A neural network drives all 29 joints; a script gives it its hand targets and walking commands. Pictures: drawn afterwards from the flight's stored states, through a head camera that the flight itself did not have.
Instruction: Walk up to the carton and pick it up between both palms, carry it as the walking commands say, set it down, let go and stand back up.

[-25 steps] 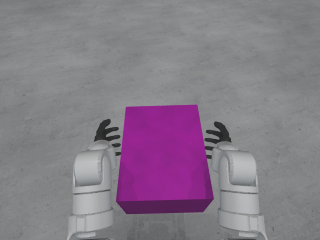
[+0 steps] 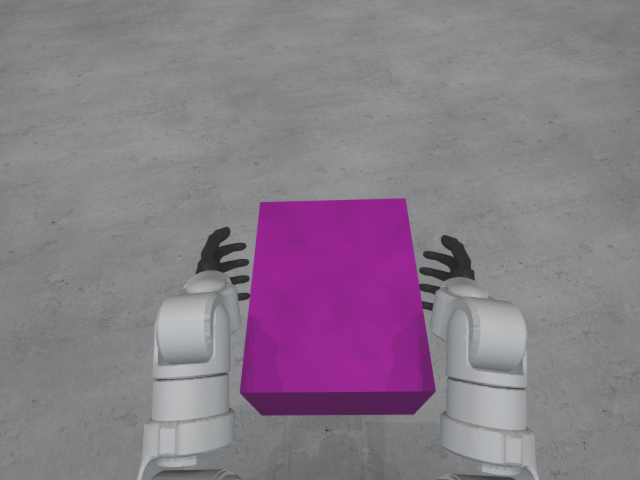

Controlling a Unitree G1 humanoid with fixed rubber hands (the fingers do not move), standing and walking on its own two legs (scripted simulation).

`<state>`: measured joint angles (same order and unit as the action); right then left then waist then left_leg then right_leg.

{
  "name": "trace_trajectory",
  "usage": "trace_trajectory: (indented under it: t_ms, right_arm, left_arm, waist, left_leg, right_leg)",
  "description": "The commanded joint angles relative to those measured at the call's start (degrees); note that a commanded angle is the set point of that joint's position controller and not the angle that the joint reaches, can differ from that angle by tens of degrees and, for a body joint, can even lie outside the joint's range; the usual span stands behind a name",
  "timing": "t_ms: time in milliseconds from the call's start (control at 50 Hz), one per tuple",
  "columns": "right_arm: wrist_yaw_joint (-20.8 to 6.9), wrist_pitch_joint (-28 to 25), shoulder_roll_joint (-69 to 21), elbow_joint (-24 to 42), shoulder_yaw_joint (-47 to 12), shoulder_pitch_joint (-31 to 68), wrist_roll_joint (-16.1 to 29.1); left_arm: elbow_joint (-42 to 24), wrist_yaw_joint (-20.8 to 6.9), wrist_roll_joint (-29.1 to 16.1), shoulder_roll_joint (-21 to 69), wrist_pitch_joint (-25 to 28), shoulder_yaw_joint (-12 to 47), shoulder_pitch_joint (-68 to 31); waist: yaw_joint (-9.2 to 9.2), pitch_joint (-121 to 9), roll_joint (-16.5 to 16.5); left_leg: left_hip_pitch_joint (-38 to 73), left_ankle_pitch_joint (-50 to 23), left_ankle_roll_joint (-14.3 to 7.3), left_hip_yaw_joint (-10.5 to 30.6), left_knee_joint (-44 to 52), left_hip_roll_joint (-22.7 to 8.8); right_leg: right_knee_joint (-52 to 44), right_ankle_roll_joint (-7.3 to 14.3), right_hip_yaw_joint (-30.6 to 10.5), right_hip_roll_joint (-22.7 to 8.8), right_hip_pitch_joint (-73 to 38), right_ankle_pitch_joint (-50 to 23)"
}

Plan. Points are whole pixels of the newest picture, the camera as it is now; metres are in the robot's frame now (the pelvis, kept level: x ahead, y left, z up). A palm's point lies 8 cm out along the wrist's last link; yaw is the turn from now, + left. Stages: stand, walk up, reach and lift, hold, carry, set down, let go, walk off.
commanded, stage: carry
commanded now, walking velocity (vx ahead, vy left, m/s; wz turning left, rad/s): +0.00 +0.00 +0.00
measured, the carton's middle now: (334, 305) +0.34 -0.01 -0.02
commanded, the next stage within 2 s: none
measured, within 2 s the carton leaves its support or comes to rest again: neither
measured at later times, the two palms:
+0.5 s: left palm (191, 210) +0.43 +0.18 +0.08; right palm (404, 217) +0.41 -0.10 +0.08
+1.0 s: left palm (215, 254) +0.35 +0.14 +0.09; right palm (449, 280) +0.32 -0.14 +0.07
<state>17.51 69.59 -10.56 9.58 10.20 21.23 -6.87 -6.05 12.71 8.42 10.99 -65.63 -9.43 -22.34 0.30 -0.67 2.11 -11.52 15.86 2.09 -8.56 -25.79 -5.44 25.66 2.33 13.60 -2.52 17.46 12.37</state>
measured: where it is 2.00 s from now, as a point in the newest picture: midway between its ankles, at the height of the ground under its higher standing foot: outside the picture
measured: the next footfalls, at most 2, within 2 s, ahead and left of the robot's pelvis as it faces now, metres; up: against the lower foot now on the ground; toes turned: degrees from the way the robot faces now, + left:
left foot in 0.48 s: +0.22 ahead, +0.15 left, +0.00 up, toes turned +7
right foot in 0.78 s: +0.10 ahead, -0.07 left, +0.00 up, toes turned -9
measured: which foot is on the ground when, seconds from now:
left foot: down 0.00-0.30, up 0.32-0.46, down 0.48-0.80, up 0.82-1.00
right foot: down 0.00-0.48, up 0.50-0.76, down 0.78-1.00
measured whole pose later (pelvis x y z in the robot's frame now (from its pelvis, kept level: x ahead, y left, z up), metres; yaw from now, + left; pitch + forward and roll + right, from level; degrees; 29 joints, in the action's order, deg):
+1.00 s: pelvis +0.03 +0.03 +0.00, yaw -1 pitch +4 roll +3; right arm 19.0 69.1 -10.5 11.9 8.2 21.2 -6.5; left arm -7.7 11.0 8.4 11.2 -64.8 -11.1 -22.8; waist -2.8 -0.2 0.8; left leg -33.3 27.3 4.0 -0.8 -67.1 1.0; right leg 32.0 2.6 6.0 -4.8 23.1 13.2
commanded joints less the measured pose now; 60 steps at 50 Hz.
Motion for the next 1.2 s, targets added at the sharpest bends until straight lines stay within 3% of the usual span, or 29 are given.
trace_trajectory:
  t_ms: [0, 80, 140, 180, 240, 260, 280, 300, 320, 360, 400, 440, 460, 480, 500, 520, 580, 620, 740, 760, 780, 800, 820, 860, 900, 1040, 1120, 1160, 1180]
  right_arm:
    - [-26.9, -0.6, -57.2, -0.6, -38.2, 31.6, 25.2]
    - [-26.9, -0.7, -57.5, -3.3, -37.3, 30.3, 25.3]
    - [-26.9, -1.0, -56.7, -1.9, -36.8, 31.0, 25.6]
    - [-26.9, -1.0, -56.0, -0.9, -36.5, 31.2, 25.8]
    - [-26.8, -1.1, -55.2, -1.2, -36.2, 29.4, 25.7]
    - [-26.8, -1.5, -55.0, -1.1, -36.2, 28.4, 25.4]
    - [-26.6, -1.5, -54.9, -0.4, -36.5, 29.4, 25.3]
    - [-26.3, -1.1, -54.8, -1.5, -35.9, 30.4, 24.3]
    - [-26.3, -1.2, -54.6, -2.1, -36.3, 28.7, 23.3]
    - [-26.3, -1.9, -53.7, 1.4, -36.3, 28.9, 23.0]
    - [-26.2, -2.0, -53.4, 4.4, -38.0, 29.9, 24.4]
    - [-26.7, -2.0, -53.5, 5.2, -38.9, 30.2, 25.5]
    - [-27.0, -1.6, -53.7, 1.7, -38.1, 29.5, 25.0]
    - [-27.2, -1.0, -52.7, -3.2, -36.8, 25.4, 23.5]
    - [-27.5, -1.0, -52.6, -4.6, -36.3, 23.8, 23.4]
    - [-27.8, -1.4, -53.3, -5.2, -35.7, 24.0, 23.1]
    - [-27.7, -3.1, -58.4, 2.1, -36.6, 30.4, 23.9]
    - [-27.3, -3.3, -58.7, 5.2, -36.7, 33.0, 24.6]
    - [-25.9, -1.9, -56.7, 2.3, -37.3, 25.0, 22.6]
    - [-25.8, -2.0, -56.6, 1.9, -37.6, 24.6, 22.5]
    - [-25.9, -2.1, -56.4, 1.4, -37.9, 24.9, 22.6]
    - [-25.8, -2.0, -56.5, 3.8, -39.6, 28.0, 23.0]
    - [-25.7, -2.3, -56.7, 3.7, -39.9, 28.9, 22.9]
    - [-25.7, -2.7, -58.8, 3.6, -41.3, 30.4, 24.6]
    - [-25.6, -2.5, -57.8, 4.5, -42.1, 31.3, 26.3]
    - [-25.3, 0.3, -53.6, 1.9, -40.4, 29.0, 25.2]
    - [-25.7, 0.4, -54.7, 1.1, -39.5, 29.5, 24.9]
    - [-26.0, 0.2, -56.0, 1.0, -39.4, 29.1, 25.1]
    - [-26.3, 0.2, -57.3, 0.2, -39.3, 28.2, 25.4]
  left_arm:
    - [1.7, -22.0, -25.0, 60.3, -2.3, 37.9, -23.6]
    - [2.2, -21.9, -25.2, 59.7, -2.5, 37.5, -24.3]
    - [1.8, -21.6, -25.3, 60.0, -2.6, 37.3, -24.1]
    - [1.0, -21.3, -25.7, 59.6, -2.7, 37.1, -24.1]
    - [-0.5, -21.2, -26.5, 57.6, -3.0, 37.2, -23.6]
    - [-0.8, -21.4, -26.9, 56.9, -3.0, 37.2, -23.6]
    - [-0.8, -21.5, -27.1, 56.6, -2.9, 37.1, -23.4]
    - [1.5, -21.3, -26.3, 57.2, -2.9, 35.3, -23.9]
    - [3.1, -21.4, -24.3, 56.8, -3.1, 34.2, -21.6]
    - [2.2, -21.5, -23.8, 58.1, -2.6, 35.6, -21.6]
    - [0.3, -21.2, -23.9, 59.4, -2.2, 35.7, -22.4]
    - [-1.0, -20.7, -24.1, 59.2, -2.2, 36.6, -23.5]
    - [1.9, -20.6, -22.4, 57.2, -2.4, 35.6, -22.5]
    - [4.4, -21.0, -21.9, 55.9, -3.2, 35.3, -21.8]
    - [8.1, -21.3, -21.9, 57.4, -3.5, 36.3, -18.0]
    - [7.0, -21.4, -22.2, 58.4, -3.2, 37.7, -18.9]
    - [-1.2, -22.0, -26.0, 61.3, -1.2, 39.9, -26.2]
    - [-5.3, -21.7, -27.6, 60.8, -0.1, 39.7, -29.9]
    - [0.0, -21.8, -25.7, 58.1, -2.1, 37.1, -20.6]
    - [1.1, -22.1, -25.4, 58.2, -2.2, 36.9, -19.4]
    - [1.3, -22.6, -25.0, 57.8, -2.4, 36.7, -19.1]
    - [3.5, -22.7, -24.0, 58.9, -2.0, 36.1, -17.7]
    - [0.3, -23.2, -25.5, 59.1, -2.3, 37.3, -19.8]
    - [-1.4, -23.2, -26.3, 59.0, -1.5, 37.2, -23.9]
    - [-1.9, -22.8, -25.9, 57.7, -1.4, 35.8, -23.6]
    - [2.3, -22.0, -21.7, 55.5, -2.6, 32.9, -17.3]
    - [1.1, -21.9, -22.2, 56.4, -2.6, 34.7, -19.1]
    - [0.4, -21.7, -22.8, 57.2, -2.5, 36.1, -19.4]
    - [0.2, -21.6, -23.1, 57.7, -2.5, 36.9, -20.2]
  waist:
    - [0.25, -26.6, -2.2]
    - [-0.41, -26.6, -2.3]
    - [-0.6, -23.4, -3.5]
    - [-0.81, -21.9, -0.1]
    - [-0.12, -20.1, 7.7]
    - [0.51, -20.7, 3.3]
    - [1.38, -20.9, -7.8]
    - [1.04, -16.8, -20.5]
    - [-0.03, -18.3, -15.7]
    - [0.19, -20.2, -8.4]
    - [-0.72, -20.7, -9.1]
    - [-2.69, -21.9, -3.5]
    - [-2.53, -21.4, 5.2]
    - [-2.28, -21.6, 10.4]
    - [-1.31, -25.3, 8.6]
    - [-1.49, -27.1, 9.4]
    - [-0.83, -24.9, 6.9]
    - [-1.2, -25.7, 5.5]
    - [-0.8, -27.5, 5.6]
    - [-0.75, -26.6, 2.5]
    - [-0.94, -25.1, -6.8]
    - [-0.12, -21.0, -22.0]
    - [-0.28, -19.8, -14.7]
    - [-1.08, -20.9, -7.4]
    - [-1.06, -21.4, -9.4]
    - [0.29, -24.0, -13.8]
    - [0.44, -25.0, -14.8]
    - [-0.22, -25.8, -12.6]
    - [-0.18, -25.7, -9.9]
  left_leg:
    - [8.6, -35.7, -0.8, 1.8, -3.0, -6.0]
    - [4.4, -37.6, 0.8, 0.1, -6.4, -3.3]
    - [2.3, -31.8, 1.2, -2.0, -0.8, -0.8]
    - [9.2, -43.3, 1.1, -2.3, 0.8, -0.7]
    - [25.0, -80.7, -1.5, -1.1, -13.6, -3.4]
    - [19.5, -78.4, -1.6, -2.0, -21.4, -1.8]
    - [-1.2, -41.9, 0.2, -3.2, -32.0, 2.8]
    - [-30.7, 20.3, 0.5, -3.2, -37.6, 8.9]
    - [-32.9, 23.9, -0.6, 4.0, -36.0, 5.2]
    - [-27.8, 13.8, -1.0, 7.1, -18.1, 1.5]
    - [-11.7, -6.9, -1.2, 2.7, -6.7, 3.6]
    - [6.1, -32.2, -0.9, -2.2, 7.1, 4.5]
    - [14.2, -63.0, -3.1, 9.1, 3.4, -6.0]
    - [13.2, -86.4, -9.9, 21.8, 0.7, -15.7]
    - [15.7, -92.0, -14.3, 21.5, -3.1, -19.2]
    - [17.1, -82.2, -16.9, 20.6, -3.4, -20.1]
    - [9.6, -47.8, -14.0, 15.6, 1.0, -14.5]
    - [5.8, -33.8, -13.4, 13.8, 3.6, -13.5]
    - [4.3, -26.1, -12.1, 13.5, 1.2, -12.3]
    - [0.4, -22.0, -9.6, 11.9, -1.3, -10.0]
    - [-7.4, -9.2, -6.2, 8.6, -8.5, -5.1]
    - [-20.5, 14.7, -2.9, 1.1, -19.0, 3.4]
    - [-20.7, 18.6, -2.6, 7.5, -34.9, 4.3]
    - [-23.0, 14.4, -1.6, 10.2, -44.4, 5.8]
    - [-26.0, 11.2, 0.8, 9.2, -47.6, 5.9]
    - [-20.5, 14.2, 3.2, 7.2, -28.2, 5.5]
    - [-11.6, 10.4, 0.6, 5.5, -13.2, 5.7]
    - [-2.3, -1.6, -1.4, 4.6, 2.8, 4.0]
    - [3.7, -2.9, -2.3, 7.8, 6.0, 0.0]
  right_leg:
    - [4.5, -2.1, -4.8, -8.2, -13.8, -37.7]
    - [7.5, -1.0, -5.5, -7.8, -17.2, -50.7]
    - [7.9, -0.6, -5.0, -6.9, -18.7, -51.8]
    - [8.8, -1.5, -2.9, -4.7, -12.4, -40.5]
    - [-5.1, -3.8, 4.3, 1.9, 1.3, -8.0]
    - [-12.8, -4.8, 5.1, 2.8, -6.7, -18.8]
    - [-13.8, -3.9, 0.4, -0.9, -25.7, -49.6]
    - [-1.1, 1.4, -7.7, -10.3, -45.1, -83.9]
    - [4.1, 5.0, -10.7, -16.3, -42.2, -85.9]
    - [5.2, 5.9, -10.4, -16.9, -36.9, -62.5]
    - [7.7, 3.5, -4.4, -12.9, -21.5, -48.3]
    - [17.8, -0.4, 1.7, -6.9, -7.3, -26.9]
    - [24.3, -3.3, 1.1, -1.6, 4.1, 7.2]
    - [37.3, -3.7, -4.2, 3.9, 7.3, 28.6]
    - [44.3, -2.9, -11.7, 2.3, 8.5, 29.7]
    - [47.6, -2.2, -13.5, 1.0, 12.8, 28.0]
    - [36.6, -2.5, -12.5, -1.4, 11.1, 18.4]
    - [31.0, -2.1, -10.5, -0.4, 6.3, 17.1]
    - [5.6, -1.2, -8.1, -0.3, -2.2, 6.9]
    - [-2.4, -1.1, -10.4, -2.5, -6.7, 1.8]
    - [-8.3, 0.5, -21.5, -11.7, -10.3, -2.9]
    - [-7.2, 9.4, -34.0, -26.5, -8.1, -23.0]
    - [-1.9, 12.6, -30.6, -25.9, -6.5, -39.6]
    - [1.5, 9.3, -20.1, -19.4, -8.1, -44.9]
    - [3.7, 7.6, -15.8, -15.9, -13.0, -48.3]
    - [3.9, 8.1, -17.6, -15.8, -20.0, -51.3]
    - [2.0, 7.5, -18.2, -15.4, -15.6, -42.5]
    - [2.4, 3.8, -16.1, -12.9, -10.9, -32.1]
    - [4.1, 0.7, -15.3, -10.6, -4.6, -21.6]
